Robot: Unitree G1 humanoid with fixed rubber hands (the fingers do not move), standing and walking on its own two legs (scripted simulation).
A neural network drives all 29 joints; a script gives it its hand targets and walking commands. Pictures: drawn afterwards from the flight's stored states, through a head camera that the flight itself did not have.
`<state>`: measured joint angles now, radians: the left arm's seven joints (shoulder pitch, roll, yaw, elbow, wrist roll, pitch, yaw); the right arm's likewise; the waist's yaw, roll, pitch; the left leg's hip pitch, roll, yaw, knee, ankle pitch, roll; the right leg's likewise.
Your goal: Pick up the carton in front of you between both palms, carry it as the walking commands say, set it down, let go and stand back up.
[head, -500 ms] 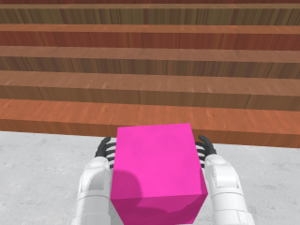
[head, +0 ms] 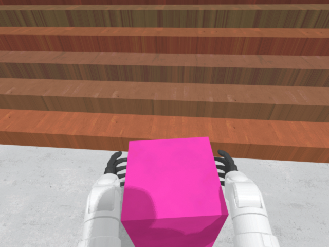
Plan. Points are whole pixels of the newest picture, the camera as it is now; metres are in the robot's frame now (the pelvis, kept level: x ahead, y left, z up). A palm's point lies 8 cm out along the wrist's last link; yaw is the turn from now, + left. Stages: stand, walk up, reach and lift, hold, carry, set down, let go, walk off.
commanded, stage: hold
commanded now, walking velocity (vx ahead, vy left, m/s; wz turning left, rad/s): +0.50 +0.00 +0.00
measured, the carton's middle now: (171, 196) +0.28 +0.00 -0.03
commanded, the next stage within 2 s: carry in 0.02 s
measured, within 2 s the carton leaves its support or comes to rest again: neither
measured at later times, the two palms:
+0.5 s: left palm (115, 144) +0.39 +0.15 +0.07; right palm (222, 141) +0.39 -0.15 +0.08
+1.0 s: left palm (133, 88) +0.69 +0.13 +0.08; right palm (209, 87) +0.69 -0.17 +0.08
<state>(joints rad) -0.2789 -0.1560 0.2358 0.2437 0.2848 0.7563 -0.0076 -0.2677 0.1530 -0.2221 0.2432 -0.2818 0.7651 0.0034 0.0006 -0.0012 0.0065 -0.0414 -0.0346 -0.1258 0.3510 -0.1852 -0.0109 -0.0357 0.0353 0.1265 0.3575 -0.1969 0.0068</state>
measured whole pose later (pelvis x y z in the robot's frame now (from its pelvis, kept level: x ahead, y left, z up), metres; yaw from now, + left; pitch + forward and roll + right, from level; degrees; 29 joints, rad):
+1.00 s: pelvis +0.44 -0.02 -0.04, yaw +0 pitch +2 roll -2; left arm -0.10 -0.13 0.06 -0.54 0.06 1.22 0.12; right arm -0.09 0.13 -0.08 -0.54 -0.05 1.24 -0.14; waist -0.01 0.03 -0.07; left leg 0.04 0.11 0.15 0.61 -0.51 -0.02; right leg -0.50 -0.01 -0.26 0.56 -0.11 -0.09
